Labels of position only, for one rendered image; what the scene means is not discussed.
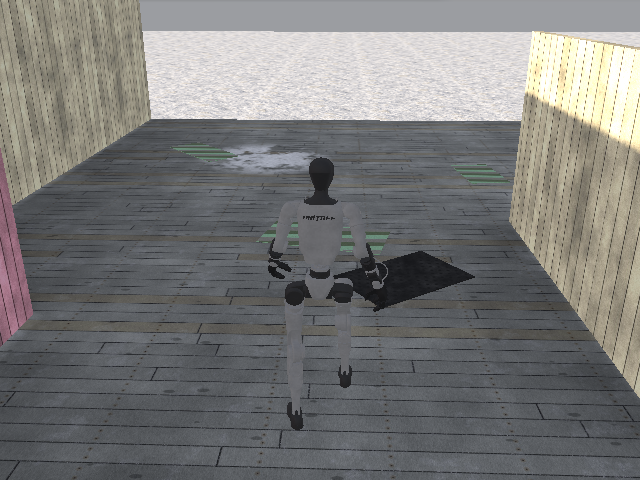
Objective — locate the robot right forearm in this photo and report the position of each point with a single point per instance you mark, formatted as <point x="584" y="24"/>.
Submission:
<point x="371" y="269"/>

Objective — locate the humanoid robot head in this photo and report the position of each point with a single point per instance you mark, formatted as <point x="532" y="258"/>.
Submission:
<point x="321" y="171"/>

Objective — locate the robot left foot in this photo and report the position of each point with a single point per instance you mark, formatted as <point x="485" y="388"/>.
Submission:
<point x="296" y="420"/>

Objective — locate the robot right upper arm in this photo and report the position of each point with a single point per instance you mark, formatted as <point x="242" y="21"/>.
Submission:
<point x="352" y="212"/>

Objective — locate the robot left upper arm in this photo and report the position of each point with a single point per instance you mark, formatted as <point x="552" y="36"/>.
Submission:
<point x="288" y="211"/>

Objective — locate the robot left forearm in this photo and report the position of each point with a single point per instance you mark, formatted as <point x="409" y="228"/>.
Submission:
<point x="274" y="257"/>

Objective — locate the robot right hand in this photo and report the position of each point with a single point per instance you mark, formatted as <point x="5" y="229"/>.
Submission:
<point x="381" y="297"/>

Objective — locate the robot left hand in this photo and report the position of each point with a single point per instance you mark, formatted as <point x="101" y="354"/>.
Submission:
<point x="276" y="274"/>

